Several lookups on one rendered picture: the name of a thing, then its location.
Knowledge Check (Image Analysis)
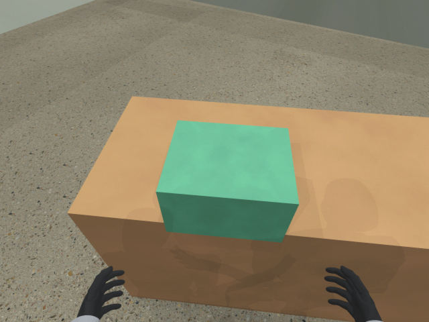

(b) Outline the pedestal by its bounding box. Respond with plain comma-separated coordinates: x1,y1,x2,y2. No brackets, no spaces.
67,96,429,322

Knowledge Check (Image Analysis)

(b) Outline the robot right hand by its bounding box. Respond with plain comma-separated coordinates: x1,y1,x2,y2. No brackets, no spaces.
324,266,382,322

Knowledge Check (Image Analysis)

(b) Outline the robot left hand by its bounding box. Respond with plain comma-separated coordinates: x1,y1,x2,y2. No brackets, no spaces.
77,266,125,320

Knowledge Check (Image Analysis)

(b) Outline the carton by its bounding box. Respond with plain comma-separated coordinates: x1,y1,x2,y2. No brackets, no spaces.
156,120,299,242

